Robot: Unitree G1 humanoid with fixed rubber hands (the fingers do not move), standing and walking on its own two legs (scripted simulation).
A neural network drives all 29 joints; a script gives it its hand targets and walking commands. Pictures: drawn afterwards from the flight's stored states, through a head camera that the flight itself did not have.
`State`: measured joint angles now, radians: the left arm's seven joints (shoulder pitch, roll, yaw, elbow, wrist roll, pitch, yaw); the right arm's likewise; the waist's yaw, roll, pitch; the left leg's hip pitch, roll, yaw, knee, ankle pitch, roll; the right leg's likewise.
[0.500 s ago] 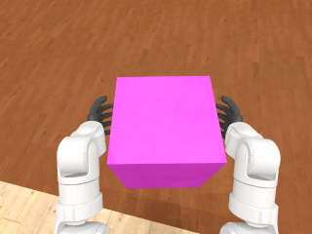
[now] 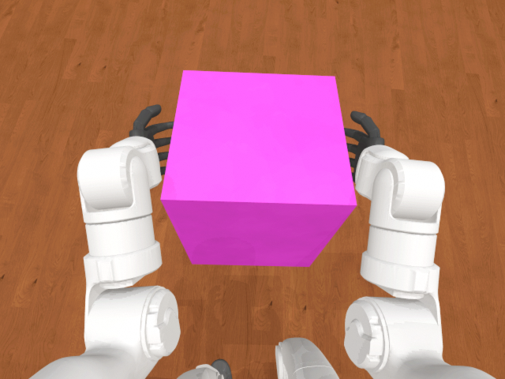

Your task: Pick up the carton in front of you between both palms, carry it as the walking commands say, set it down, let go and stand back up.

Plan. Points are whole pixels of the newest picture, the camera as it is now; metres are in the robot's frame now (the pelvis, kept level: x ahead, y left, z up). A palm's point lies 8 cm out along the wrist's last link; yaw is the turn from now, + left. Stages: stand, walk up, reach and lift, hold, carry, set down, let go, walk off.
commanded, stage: carry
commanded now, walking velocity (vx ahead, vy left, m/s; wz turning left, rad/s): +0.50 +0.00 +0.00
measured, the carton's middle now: (254, 181) +0.40 -0.02 +0.04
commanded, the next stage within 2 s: none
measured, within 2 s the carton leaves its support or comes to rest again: neither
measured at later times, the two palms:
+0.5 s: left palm out of the picture +0.71 +0.18 +0.22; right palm out of the picture +0.75 -0.11 +0.22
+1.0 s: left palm out of the picture +1.05 +0.15 +0.25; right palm out of the picture +1.05 -0.15 +0.25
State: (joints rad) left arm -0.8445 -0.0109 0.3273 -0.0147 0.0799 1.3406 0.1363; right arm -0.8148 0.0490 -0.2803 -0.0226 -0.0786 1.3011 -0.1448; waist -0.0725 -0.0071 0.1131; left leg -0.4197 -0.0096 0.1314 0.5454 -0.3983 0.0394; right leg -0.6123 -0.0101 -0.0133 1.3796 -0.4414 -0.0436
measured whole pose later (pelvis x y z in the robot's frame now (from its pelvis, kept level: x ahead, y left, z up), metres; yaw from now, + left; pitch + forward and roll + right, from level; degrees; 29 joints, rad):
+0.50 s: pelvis +0.34 -0.02 +0.06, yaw +2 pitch +6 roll +1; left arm -0.85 -0.01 0.27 -0.04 0.02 1.31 0.16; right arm -0.85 0.03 -0.32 -0.09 -0.12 1.32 -0.10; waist 0.14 -0.03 0.05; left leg -0.71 0.00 0.05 0.91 -0.41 0.03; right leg -0.22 -0.01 -0.10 0.43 -0.47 -0.06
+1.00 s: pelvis +0.67 +0.00 +0.09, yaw +1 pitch +4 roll -3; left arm -0.86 -0.02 0.29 0.10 0.13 1.33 0.11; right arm -0.85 -0.03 -0.29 0.11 -0.03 1.31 -0.12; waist -0.03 0.05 -0.01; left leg -0.16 0.07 0.08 0.68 -0.54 0.01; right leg -0.63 0.03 -0.17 0.75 -0.34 -0.10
